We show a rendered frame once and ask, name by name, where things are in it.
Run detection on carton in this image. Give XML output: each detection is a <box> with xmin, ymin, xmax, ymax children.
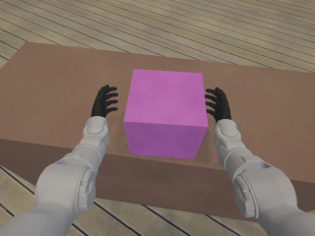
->
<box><xmin>123</xmin><ymin>69</ymin><xmax>209</xmax><ymax>159</ymax></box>

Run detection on pedestal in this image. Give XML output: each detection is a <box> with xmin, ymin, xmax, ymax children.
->
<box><xmin>0</xmin><ymin>41</ymin><xmax>315</xmax><ymax>223</ymax></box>

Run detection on robot left hand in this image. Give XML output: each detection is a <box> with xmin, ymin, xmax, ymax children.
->
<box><xmin>91</xmin><ymin>85</ymin><xmax>118</xmax><ymax>118</ymax></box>

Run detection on robot right hand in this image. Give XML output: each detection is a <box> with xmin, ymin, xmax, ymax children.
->
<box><xmin>205</xmin><ymin>87</ymin><xmax>231</xmax><ymax>123</ymax></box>

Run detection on robot left forearm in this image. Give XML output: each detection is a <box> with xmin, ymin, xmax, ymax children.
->
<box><xmin>34</xmin><ymin>116</ymin><xmax>109</xmax><ymax>203</ymax></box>

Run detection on right robot upper arm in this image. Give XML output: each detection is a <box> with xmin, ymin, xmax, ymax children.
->
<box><xmin>233</xmin><ymin>166</ymin><xmax>315</xmax><ymax>236</ymax></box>

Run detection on robot right forearm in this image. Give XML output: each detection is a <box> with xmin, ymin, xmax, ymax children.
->
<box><xmin>213</xmin><ymin>119</ymin><xmax>297</xmax><ymax>204</ymax></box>

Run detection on left robot upper arm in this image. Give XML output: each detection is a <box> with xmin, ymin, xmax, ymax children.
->
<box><xmin>0</xmin><ymin>163</ymin><xmax>95</xmax><ymax>236</ymax></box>

